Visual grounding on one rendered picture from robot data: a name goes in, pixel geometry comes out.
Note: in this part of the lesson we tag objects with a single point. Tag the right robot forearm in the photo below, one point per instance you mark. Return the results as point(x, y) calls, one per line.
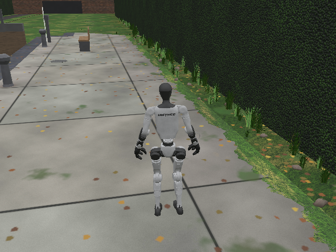
point(193, 137)

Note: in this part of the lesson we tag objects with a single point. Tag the left robot forearm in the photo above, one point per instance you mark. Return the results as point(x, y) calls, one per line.
point(141, 140)

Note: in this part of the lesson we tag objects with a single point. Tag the robot left shin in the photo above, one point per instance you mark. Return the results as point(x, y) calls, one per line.
point(157, 192)

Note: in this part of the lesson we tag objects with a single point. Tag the robot right upper arm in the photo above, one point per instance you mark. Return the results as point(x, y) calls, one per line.
point(186, 118)

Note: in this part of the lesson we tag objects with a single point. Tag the robot torso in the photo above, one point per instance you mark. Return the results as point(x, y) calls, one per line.
point(167, 126)

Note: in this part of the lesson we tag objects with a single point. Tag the left robot hand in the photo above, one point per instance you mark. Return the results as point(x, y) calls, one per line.
point(137, 152)

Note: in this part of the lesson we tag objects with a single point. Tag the robot left upper arm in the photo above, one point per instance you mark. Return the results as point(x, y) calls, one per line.
point(147, 120)

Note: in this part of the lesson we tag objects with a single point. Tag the right robot hand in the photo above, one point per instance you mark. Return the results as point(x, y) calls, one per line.
point(193, 147)

